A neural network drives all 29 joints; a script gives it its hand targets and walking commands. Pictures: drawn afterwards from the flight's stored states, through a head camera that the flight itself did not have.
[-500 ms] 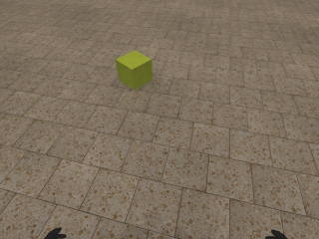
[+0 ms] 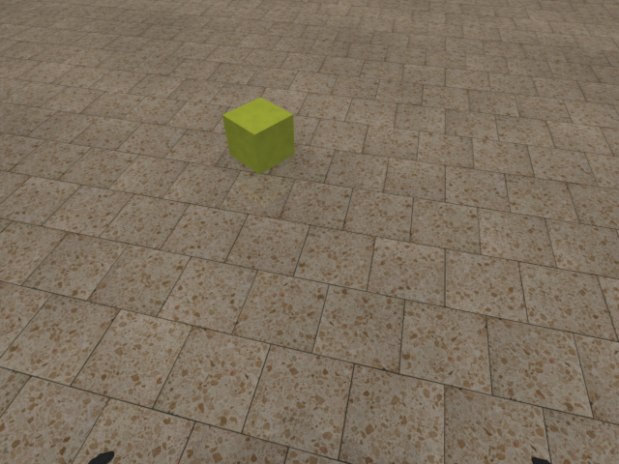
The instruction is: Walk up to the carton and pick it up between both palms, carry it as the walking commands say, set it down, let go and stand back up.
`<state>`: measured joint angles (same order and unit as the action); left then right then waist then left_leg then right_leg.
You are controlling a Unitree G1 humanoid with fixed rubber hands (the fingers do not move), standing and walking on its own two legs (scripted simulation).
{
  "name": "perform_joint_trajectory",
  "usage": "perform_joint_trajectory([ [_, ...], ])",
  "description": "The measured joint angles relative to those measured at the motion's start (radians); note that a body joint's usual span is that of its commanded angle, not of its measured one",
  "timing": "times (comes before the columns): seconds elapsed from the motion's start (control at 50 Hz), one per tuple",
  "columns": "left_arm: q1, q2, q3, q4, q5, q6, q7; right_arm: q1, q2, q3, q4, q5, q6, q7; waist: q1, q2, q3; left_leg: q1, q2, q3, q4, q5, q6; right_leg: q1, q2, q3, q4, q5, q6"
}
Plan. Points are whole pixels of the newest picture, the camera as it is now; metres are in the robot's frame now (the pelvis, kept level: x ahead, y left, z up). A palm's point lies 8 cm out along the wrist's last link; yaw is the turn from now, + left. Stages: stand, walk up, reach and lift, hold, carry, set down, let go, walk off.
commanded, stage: stand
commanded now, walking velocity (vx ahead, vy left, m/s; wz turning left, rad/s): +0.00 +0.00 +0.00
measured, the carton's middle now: (260, 135) +1.78 +0.30 -0.66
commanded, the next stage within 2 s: walk up in 0.52 s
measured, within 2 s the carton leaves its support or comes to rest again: neither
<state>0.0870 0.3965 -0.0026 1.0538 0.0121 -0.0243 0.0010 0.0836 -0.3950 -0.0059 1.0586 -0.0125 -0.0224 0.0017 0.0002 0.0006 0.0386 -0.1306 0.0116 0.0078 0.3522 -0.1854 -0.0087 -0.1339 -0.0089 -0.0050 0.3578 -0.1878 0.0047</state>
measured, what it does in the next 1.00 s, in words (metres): lifts its left foot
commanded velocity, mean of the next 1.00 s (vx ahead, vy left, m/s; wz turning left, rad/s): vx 0.16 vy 0.01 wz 0.07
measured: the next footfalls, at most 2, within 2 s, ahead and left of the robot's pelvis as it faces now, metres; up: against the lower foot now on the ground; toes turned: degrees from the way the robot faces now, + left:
left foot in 1.12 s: +0.22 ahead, +0.20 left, +0.00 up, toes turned +12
right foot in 1.60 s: +0.52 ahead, -0.07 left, +0.00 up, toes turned -2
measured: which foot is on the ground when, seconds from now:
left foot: down 0.00-0.80, up 0.82-1.00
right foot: down 0.00-1.00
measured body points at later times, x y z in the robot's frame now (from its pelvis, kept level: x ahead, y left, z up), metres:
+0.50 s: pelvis +0.01 +0.00 +0.00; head +0.01 +0.00 +0.45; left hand +0.12 +0.32 -0.11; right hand +0.11 -0.32 -0.11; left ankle +0.00 +0.13 -0.75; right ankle +0.01 -0.12 -0.75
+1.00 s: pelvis +0.07 +0.01 +0.00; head +0.08 +0.01 +0.45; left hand -0.01 +0.30 -0.13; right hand +0.22 -0.23 -0.13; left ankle +0.11 +0.17 -0.70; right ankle +0.00 -0.14 -0.75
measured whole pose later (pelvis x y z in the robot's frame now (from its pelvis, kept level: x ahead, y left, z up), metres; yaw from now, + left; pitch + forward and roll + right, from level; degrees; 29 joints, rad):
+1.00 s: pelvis +0.07 +0.01 +0.00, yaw +5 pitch +0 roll +0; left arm 0.41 0.30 0.06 1.02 0.04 -0.06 -0.01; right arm 0.15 -0.29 -0.03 0.91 -0.03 0.00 0.08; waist 0.06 0.01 0.02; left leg -0.50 0.08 0.02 0.84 -0.23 -0.03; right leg -0.03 -0.09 -0.11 0.30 -0.28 0.05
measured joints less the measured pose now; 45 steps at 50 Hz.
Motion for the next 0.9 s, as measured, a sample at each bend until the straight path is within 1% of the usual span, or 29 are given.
perform_joint_trajectory([
  [0.7,-0.002,0.001,0.006,0.004,-0.001,0.005,0.002,-0.003,-0.002,-0.002,0.006,0.001,0.005,-0.003,0.0,0.0,0.002,0.021,0.003,0.0,-0.021,-0.002,-0.003,0.021,0.0,0.001,-0.022,-0.001,0.001],
  [0.72,-0.001,0.0,0.02,-0.009,0.011,0.023,-0.009,0.008,0.002,-0.013,-0.004,-0.002,0.016,-0.012,-0.002,0.003,-0.004,0.007,0.005,-0.008,-0.007,-0.018,-0.001,-0.006,0.002,-0.007,0.031,-0.082,0.003],
  [0.74,0.002,-0.004,0.031,-0.026,0.018,0.037,-0.016,0.027,0.006,-0.023,-0.014,-0.002,0.03,-0.011,-0.004,0.005,-0.012,-0.009,0.007,-0.018,0.013,-0.043,0.006,-0.04,-0.001,-0.023,0.106,-0.157,0.006],
  [0.76,0.006,-0.011,0.037,-0.044,0.019,0.043,-0.02,0.047,0.007,-0.029,-0.025,-0.002,0.045,-0.001,-0.005,0.011,-0.018,-0.025,0.009,-0.027,0.035,-0.068,0.013,-0.062,-0.006,-0.038,0.156,-0.188,0.008],
  [0.78,0.015,-0.02,0.042,-0.061,0.017,0.041,-0.022,0.065,0.008,-0.033,-0.036,-0.003,0.058,0.009,-0.007,0.017,-0.022,-0.045,0.011,-0.036,0.068,-0.102,0.017,-0.063,-0.013,-0.054,0.158,-0.189,0.012],
  [0.8,0.031,-0.022,0.045,-0.079,0.016,0.03,-0.019,0.081,0.013,-0.035,-0.047,-0.004,0.067,0.017,-0.004,0.011,-0.029,-0.075,0.005,-0.037,0.123,-0.158,0.024,-0.044,-0.028,-0.059,0.111,-0.201,0.01],
  [0.82,0.053,-0.026,0.05,-0.089,0.019,0.013,-0.012,0.089,0.02,-0.035,-0.057,-0.009,0.068,0.022,0.006,0.008,-0.031,-0.121,0.001,-0.039,0.222,-0.215,0.029,-0.041,-0.036,-0.065,0.083,-0.137,0.016],
  [0.84,0.083,-0.034,0.052,-0.088,0.023,0.0,-0.004,0.091,0.029,-0.036,-0.067,-0.016,0.065,0.024,0.015,0.011,-0.03,-0.174,0.004,-0.037,0.341,-0.235,0.026,-0.048,-0.037,-0.071,0.09,-0.086,0.017],
  [0.88,0.157,-0.054,0.053,-0.068,0.028,-0.011,0.003,0.092,0.051,-0.037,-0.092,-0.026,0.052,0.034,0.03,0.018,-0.031,-0.274,0.018,-0.028,0.544,-0.201,0.016,-0.031,-0.039,-0.078,0.084,-0.085,0.012],
  [0.9,0.194,-0.064,0.055,-0.057,0.029,-0.015,0.003,0.09,0.062,-0.037,-0.105,-0.026,0.044,0.041,0.035,0.02,-0.031,-0.313,0.027,-0.024,0.607,-0.167,0.008,-0.009,-0.042,-0.081,0.062,-0.091,0.012],
])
